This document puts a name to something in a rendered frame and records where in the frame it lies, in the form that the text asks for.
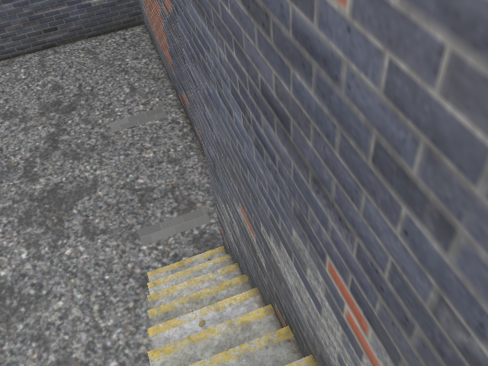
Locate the stairs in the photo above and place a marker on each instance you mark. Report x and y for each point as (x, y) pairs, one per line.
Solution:
(204, 312)

